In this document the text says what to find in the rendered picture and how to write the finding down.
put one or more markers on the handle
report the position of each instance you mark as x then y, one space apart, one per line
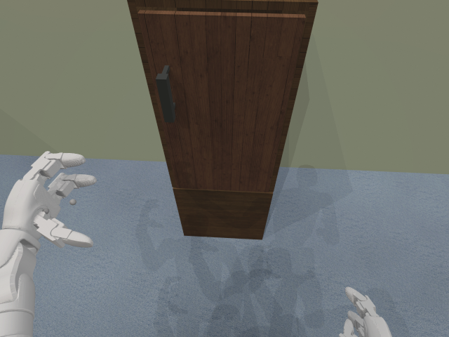
165 95

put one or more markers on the robot left hand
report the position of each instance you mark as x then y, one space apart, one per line
28 197

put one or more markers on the robot left forearm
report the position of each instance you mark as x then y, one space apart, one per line
18 249

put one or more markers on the robot right hand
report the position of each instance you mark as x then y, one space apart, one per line
368 323

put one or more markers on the cupboard door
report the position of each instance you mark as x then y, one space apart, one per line
230 78

